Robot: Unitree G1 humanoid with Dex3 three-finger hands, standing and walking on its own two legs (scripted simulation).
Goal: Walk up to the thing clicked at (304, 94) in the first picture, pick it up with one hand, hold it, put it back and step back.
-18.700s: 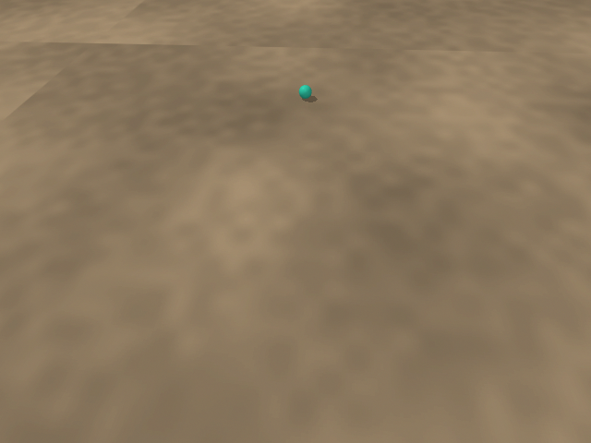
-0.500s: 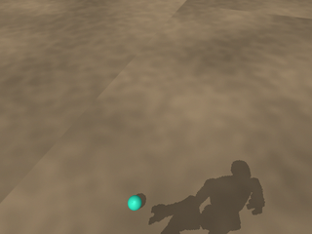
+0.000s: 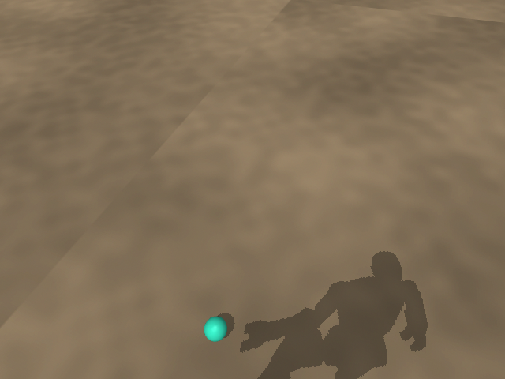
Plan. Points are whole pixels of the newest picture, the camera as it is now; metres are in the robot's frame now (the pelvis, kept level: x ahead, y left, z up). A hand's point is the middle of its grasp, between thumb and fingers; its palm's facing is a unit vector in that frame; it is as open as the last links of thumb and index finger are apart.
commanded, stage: stand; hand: left
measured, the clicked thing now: (215, 328) +0.43 +0.18 -0.74
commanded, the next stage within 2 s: walk up in 0.92 s
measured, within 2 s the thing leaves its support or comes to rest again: neither
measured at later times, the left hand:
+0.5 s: hand out of the picture +0.07 +0.25 -0.16, palm faces -0.02 -0.94 -0.34, open 7.4 cm
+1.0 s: hand out of the picture +0.08 +0.25 -0.16, palm faces -0.02 -0.94 -0.34, open 7.4 cm
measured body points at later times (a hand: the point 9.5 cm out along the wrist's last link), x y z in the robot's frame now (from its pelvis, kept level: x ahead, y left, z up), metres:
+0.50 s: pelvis +0.00 +0.00 +0.00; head +0.02 -0.01 +0.45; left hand +0.08 +0.30 -0.13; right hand +0.09 -0.30 -0.13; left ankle +0.02 +0.13 -0.75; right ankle -0.03 -0.13 -0.75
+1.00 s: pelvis +0.01 -0.01 +0.00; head +0.02 -0.01 +0.45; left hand +0.08 +0.30 -0.13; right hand +0.08 -0.31 -0.13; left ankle +0.02 +0.13 -0.75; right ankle -0.03 -0.13 -0.75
